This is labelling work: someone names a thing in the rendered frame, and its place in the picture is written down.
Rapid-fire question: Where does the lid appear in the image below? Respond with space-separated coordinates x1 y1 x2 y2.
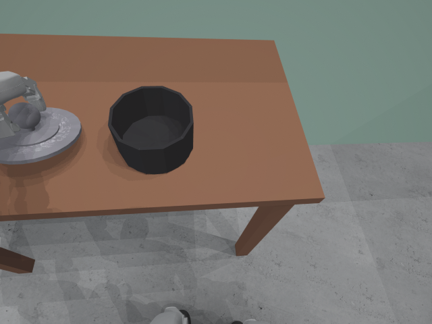
0 107 82 165

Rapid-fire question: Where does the table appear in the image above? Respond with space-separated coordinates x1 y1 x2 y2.
0 34 325 273

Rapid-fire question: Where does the robot left hand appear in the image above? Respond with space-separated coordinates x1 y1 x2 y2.
0 71 47 139

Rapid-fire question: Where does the knob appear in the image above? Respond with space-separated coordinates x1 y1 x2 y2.
8 103 41 129

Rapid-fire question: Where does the pot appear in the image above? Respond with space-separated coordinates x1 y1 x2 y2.
108 86 194 174

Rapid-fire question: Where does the left robot shin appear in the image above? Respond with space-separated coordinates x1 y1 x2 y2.
164 307 183 315

